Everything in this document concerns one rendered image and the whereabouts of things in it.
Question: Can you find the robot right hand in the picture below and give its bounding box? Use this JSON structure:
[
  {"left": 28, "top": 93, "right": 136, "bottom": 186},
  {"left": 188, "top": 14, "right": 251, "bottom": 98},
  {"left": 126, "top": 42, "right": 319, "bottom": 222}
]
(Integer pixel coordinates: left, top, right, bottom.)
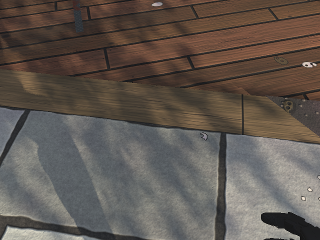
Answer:
[{"left": 261, "top": 212, "right": 320, "bottom": 240}]

